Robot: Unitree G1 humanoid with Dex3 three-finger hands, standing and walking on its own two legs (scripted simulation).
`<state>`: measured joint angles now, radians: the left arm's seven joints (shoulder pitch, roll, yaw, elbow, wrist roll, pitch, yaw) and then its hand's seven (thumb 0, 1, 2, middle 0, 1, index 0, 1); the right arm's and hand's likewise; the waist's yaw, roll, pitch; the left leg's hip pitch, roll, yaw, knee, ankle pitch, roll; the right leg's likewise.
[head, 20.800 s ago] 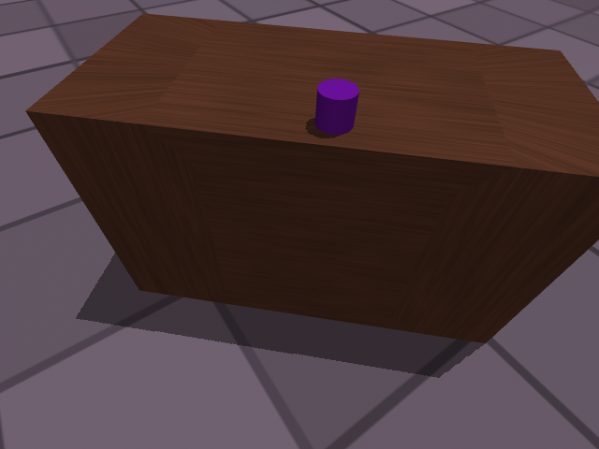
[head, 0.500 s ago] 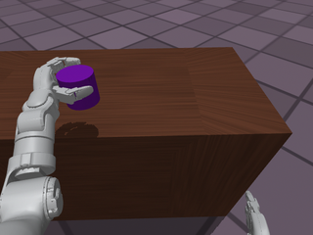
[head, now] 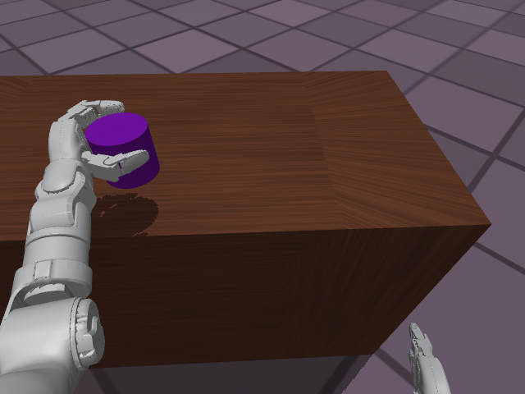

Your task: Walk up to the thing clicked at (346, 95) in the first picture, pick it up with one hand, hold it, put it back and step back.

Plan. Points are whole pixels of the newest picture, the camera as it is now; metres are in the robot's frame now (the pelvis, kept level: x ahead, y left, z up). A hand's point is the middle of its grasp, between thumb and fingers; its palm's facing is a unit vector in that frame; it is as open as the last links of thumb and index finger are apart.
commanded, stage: lower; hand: left
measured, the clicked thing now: (125, 150) +0.44 +0.21 +0.16
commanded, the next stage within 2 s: loosen in 0.96 s
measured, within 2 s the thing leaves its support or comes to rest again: rests again in 0.84 s
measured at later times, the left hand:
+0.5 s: hand (127, 166) +0.45 +0.22 +0.13, palm faces +0.21 -0.98 +0.01, open 11.8 cm
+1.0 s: hand (131, 180) +0.45 +0.22 +0.09, palm faces +0.21 -0.98 +0.02, open 11.8 cm
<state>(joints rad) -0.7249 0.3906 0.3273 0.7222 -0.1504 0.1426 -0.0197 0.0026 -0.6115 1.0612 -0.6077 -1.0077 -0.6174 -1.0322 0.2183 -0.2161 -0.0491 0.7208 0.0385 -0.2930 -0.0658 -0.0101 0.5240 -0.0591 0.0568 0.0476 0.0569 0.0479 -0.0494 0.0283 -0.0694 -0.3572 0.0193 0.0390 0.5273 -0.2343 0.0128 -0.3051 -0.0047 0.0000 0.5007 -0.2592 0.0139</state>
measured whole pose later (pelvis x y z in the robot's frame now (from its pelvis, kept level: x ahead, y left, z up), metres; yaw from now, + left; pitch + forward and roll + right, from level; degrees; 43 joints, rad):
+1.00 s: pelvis +0.00 +0.00 -0.02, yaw +0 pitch +11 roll -2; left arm -0.68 0.43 0.36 0.93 -0.16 -0.18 -0.08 0.00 -0.61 1.06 -0.60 -1.02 -0.61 -1.04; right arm 0.22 -0.21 -0.04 0.57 0.03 -0.11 -0.04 -0.01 0.49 -0.07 0.06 0.05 0.06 0.05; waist -0.11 0.00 -0.11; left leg -0.60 0.04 0.03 0.74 -0.33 0.01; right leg -0.54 0.01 -0.01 0.69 -0.34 0.01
